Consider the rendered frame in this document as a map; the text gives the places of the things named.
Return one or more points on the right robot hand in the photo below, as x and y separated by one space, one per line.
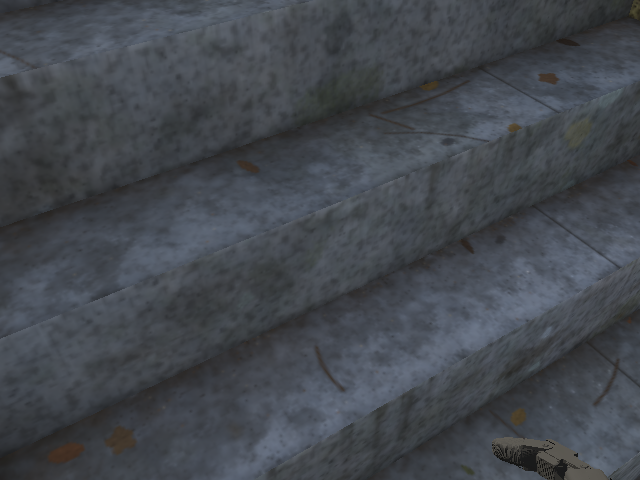
549 459

